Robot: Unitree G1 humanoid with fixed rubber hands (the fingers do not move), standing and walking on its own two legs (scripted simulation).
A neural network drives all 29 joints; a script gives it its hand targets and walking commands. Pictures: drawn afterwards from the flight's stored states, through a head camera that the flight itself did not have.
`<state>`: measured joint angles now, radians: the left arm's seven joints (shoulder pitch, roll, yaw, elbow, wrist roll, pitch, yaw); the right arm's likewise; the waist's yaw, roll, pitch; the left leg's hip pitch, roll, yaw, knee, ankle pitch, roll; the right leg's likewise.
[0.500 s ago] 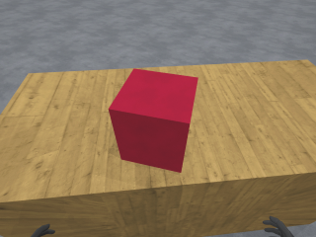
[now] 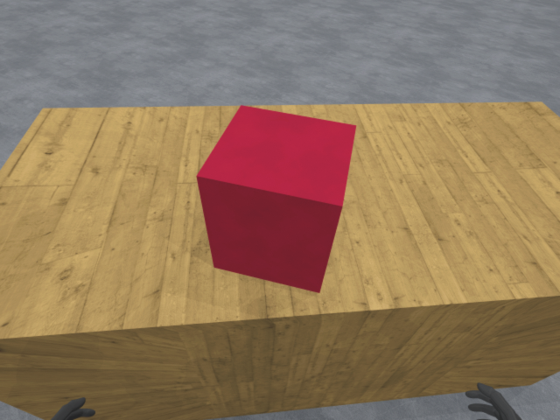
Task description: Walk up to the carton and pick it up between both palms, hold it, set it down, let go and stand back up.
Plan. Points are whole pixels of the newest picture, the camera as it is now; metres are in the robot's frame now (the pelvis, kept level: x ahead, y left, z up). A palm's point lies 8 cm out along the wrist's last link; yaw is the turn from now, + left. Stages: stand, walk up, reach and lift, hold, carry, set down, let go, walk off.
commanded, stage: walk up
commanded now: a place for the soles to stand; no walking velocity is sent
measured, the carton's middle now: (280, 200) +0.46 +0.00 +0.05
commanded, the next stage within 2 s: reach and lift in 0.18 s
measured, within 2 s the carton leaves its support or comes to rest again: neither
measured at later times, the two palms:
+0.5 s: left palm (62, 401) +0.18 +0.29 -0.05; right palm out of the picture +0.14 -0.30 -0.07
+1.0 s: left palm (54, 385) +0.19 +0.29 -0.01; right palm out of the picture +0.13 -0.26 +0.00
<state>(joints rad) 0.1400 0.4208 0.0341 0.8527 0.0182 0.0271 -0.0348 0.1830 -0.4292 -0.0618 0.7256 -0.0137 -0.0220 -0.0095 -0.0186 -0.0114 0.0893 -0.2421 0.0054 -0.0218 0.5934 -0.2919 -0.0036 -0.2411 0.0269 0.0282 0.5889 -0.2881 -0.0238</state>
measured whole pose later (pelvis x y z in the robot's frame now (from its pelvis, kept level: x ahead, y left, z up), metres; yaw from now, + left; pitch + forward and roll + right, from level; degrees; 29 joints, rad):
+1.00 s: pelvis -0.02 +0.01 +0.01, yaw -2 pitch -11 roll +0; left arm 0.17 0.41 0.06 0.29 -0.02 0.35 -0.03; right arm 0.26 -0.24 -0.10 0.41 0.05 -0.03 -0.03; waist -0.02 -0.06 0.08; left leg -0.04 0.01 0.02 0.44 -0.21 0.00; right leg -0.05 0.03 0.07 0.42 -0.19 -0.02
